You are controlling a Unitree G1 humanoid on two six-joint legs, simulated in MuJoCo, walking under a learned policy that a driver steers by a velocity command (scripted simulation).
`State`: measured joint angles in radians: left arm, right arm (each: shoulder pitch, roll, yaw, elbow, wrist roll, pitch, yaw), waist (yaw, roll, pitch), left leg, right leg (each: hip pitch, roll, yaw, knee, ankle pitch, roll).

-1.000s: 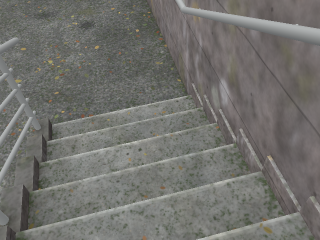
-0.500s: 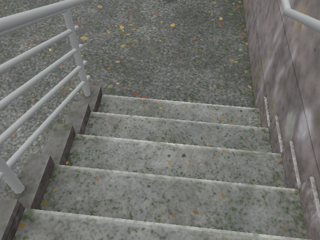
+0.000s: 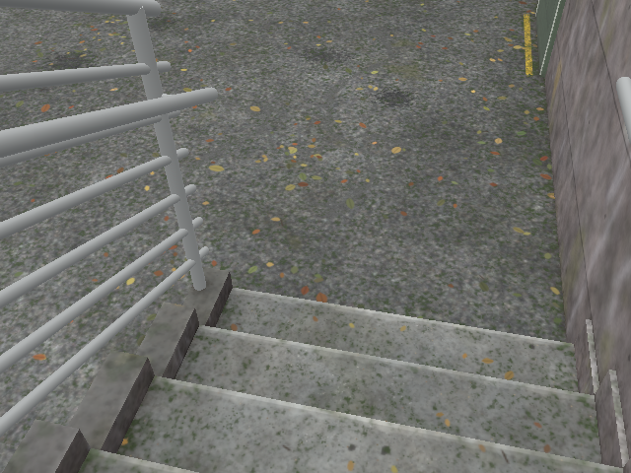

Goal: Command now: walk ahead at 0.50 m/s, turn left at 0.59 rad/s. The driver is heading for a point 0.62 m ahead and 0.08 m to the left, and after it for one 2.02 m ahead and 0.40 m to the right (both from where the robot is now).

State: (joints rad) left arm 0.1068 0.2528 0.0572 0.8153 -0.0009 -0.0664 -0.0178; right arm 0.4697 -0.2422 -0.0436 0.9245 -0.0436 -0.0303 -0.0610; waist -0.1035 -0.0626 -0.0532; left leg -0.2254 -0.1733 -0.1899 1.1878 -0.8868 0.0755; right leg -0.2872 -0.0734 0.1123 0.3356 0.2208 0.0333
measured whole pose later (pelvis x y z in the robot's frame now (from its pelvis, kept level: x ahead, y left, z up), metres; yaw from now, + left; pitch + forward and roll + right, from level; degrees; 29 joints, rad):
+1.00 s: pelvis +0.44 +0.02 -0.20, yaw +23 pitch +0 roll -2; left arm 0.44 0.20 0.02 0.97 0.03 -0.03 0.00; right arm 0.13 -0.20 -0.03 0.93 -0.07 -0.04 -0.05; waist 0.05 0.03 0.02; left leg -0.79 0.00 -0.02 1.77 -0.54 0.09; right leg -0.28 0.07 -0.08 0.63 -0.35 -0.09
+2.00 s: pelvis +0.46 +0.04 -0.18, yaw -10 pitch +1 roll +2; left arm 0.32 0.26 0.04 0.65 0.00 0.06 0.00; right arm 0.15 -0.30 -0.06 0.77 -0.02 0.10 -0.02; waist 0.02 0.03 0.01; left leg -0.58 0.01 -0.03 1.03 -0.28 -0.05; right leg -0.22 0.12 0.14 0.45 -0.23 -0.09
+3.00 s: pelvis +0.58 +0.01 -0.20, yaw -25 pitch -1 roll +0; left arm 0.51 0.26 0.03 0.98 0.01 -0.06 0.01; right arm 0.20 -0.29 -0.08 0.85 -0.04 -0.01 0.06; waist 0.03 0.04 0.02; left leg -0.62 0.01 -0.10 0.74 0.27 0.06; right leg -0.02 0.08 -0.02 0.53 -0.49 -0.08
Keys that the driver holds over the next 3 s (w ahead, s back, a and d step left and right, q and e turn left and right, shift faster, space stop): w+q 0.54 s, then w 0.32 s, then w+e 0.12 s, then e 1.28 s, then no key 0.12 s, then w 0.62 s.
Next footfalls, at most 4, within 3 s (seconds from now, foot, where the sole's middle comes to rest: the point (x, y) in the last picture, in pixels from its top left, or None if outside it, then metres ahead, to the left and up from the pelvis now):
0.50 left None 0.27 0.08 -0.81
0.86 right None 0.50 -0.04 -0.96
1.20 left None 0.61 0.21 -0.96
1.68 right None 0.49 -0.02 -0.96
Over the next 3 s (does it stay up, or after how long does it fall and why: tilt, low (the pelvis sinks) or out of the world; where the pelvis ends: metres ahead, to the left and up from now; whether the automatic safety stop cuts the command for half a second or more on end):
stays up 0.58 0.01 -0.20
